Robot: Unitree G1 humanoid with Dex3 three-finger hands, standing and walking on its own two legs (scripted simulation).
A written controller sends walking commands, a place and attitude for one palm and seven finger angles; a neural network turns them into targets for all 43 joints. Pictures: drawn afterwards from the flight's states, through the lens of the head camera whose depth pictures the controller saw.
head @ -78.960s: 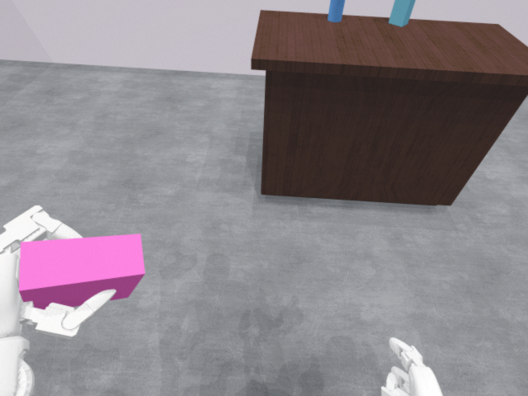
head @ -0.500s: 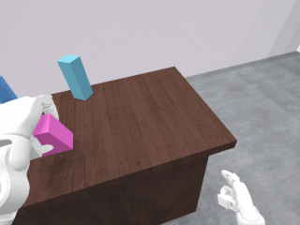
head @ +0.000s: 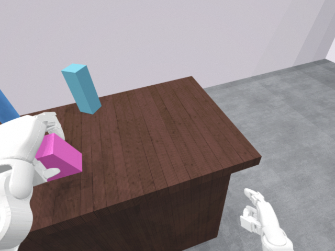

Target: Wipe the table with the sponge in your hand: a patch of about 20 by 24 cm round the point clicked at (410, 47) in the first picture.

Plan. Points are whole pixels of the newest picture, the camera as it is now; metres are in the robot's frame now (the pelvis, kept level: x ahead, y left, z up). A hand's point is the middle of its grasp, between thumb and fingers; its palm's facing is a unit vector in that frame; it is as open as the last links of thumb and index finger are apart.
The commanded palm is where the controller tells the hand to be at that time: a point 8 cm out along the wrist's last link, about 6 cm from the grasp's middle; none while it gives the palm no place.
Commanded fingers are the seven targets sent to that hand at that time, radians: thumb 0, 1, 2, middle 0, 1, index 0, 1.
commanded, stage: bring the sponge back beside the body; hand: left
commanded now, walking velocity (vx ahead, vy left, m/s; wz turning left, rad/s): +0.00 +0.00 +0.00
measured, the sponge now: (48, 164) +0.21 +0.31 +0.15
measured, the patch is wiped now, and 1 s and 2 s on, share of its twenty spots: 1.00 1.00 1.00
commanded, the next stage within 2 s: step back with the hand held close in 0.82 s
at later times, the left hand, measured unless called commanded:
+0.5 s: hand (47, 161) +0.20 +0.28 +0.18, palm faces +0.26 -0.16 -0.95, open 9.0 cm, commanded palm +0.15 +0.28 +0.25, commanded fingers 0.00 0.10 1.30 -1.20 -1.60 -1.20 -1.60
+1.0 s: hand (59, 159) +0.21 +0.26 +0.18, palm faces +0.31 -0.47 -0.83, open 9.0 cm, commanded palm +0.15 +0.28 +0.24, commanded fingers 0.00 0.10 1.30 -1.20 -1.60 -1.20 -1.60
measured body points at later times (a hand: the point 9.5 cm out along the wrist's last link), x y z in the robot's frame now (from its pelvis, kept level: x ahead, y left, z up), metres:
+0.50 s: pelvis +0.00 +0.00 +0.00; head -0.04 -0.05 +0.45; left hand +0.18 +0.29 +0.23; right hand +0.27 -0.18 -0.06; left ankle +0.02 +0.11 -0.74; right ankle +0.03 -0.10 -0.74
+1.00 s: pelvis +0.00 +0.00 +0.00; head -0.03 -0.05 +0.44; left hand +0.18 +0.28 +0.23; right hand +0.26 -0.19 -0.06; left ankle +0.02 +0.11 -0.74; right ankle +0.03 -0.10 -0.74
